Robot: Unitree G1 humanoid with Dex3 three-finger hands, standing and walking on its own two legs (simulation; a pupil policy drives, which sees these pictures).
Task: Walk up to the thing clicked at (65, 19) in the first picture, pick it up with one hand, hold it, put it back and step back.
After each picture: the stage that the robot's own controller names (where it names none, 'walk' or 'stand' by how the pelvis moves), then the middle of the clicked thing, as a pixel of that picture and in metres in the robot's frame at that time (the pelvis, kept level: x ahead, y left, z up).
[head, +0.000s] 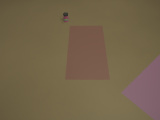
stand; (65, 17) +1.85 +0.23 -0.72
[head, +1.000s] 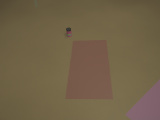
walk; (69, 32) +1.71 +0.30 -0.71
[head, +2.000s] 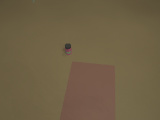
walk; (68, 49) +1.14 +0.24 -0.71
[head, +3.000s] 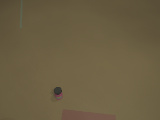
walk; (58, 93) +0.68 +0.24 -0.70
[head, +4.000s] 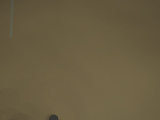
walk; out of the picture +0.42 +0.21 -0.70
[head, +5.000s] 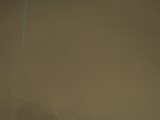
stand; out of the picture +0.32 +0.17 -0.72
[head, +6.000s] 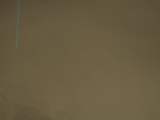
stand; out of the picture +0.32 +0.19 -0.72
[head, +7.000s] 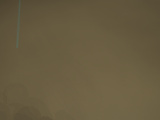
stand; out of the picture +0.32 +0.18 -0.72
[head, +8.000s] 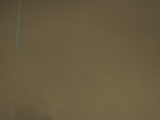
stand; out of the picture +0.31 +0.19 -0.73
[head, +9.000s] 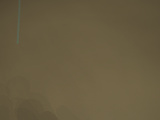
go down; out of the picture +0.31 +0.18 -0.72
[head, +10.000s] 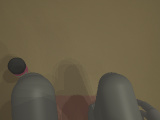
go down; (18, 68) +0.38 +0.24 -0.30
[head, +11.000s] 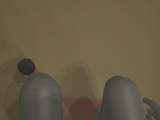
close in; (28, 69) +0.38 +0.24 -0.29
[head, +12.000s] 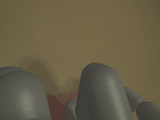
close in; out of the picture +0.34 +0.28 -0.21
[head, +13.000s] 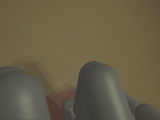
close; out of the picture +0.34 +0.28 -0.21
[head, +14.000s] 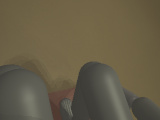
lift; out of the picture +0.32 +0.27 -0.22
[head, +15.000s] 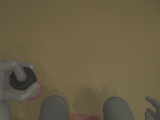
lift; (27, 84) +0.31 +0.20 -0.02
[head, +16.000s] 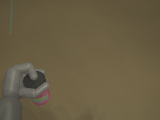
hold; (38, 88) +0.32 +0.17 +0.00
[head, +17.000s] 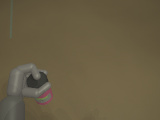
hold; (40, 89) +0.33 +0.17 -0.01
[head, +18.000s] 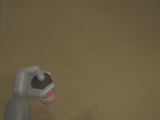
crouch; (45, 89) +0.33 +0.15 -0.04
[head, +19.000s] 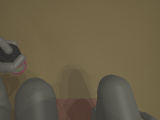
lower; (13, 60) +0.40 +0.23 -0.12
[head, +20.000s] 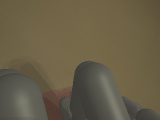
lower; out of the picture +0.36 +0.29 -0.22
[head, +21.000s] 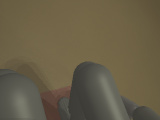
lower; out of the picture +0.36 +0.29 -0.22
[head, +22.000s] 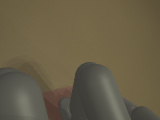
lower; out of the picture +0.35 +0.29 -0.22
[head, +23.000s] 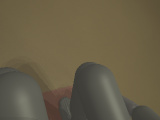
lower; out of the picture +0.35 +0.29 -0.22
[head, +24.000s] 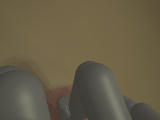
open; out of the picture +0.34 +0.27 -0.22
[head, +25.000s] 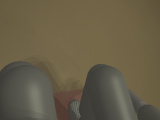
stand; out of the picture +0.33 +0.26 -0.22
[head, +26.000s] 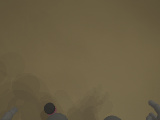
stand; (50, 109) +0.34 +0.20 -0.56
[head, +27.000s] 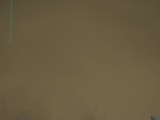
stand; out of the picture +0.32 +0.19 -0.66
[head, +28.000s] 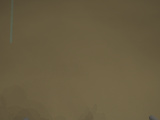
stand; out of the picture +0.32 +0.19 -0.67
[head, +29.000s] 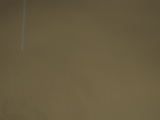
stand; out of the picture +0.35 +0.17 -0.72
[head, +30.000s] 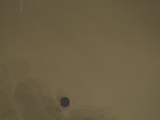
walk; (65, 103) +0.42 +0.14 -0.69
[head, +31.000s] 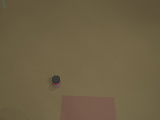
walk; (56, 81) +0.64 +0.18 -0.71
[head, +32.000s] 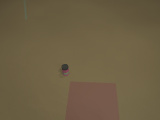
stand; (65, 70) +0.95 +0.24 -0.71
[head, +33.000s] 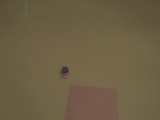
stand; (65, 72) +0.89 +0.19 -0.72
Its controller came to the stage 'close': yes
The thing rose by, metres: 0.69
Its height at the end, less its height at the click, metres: +0.00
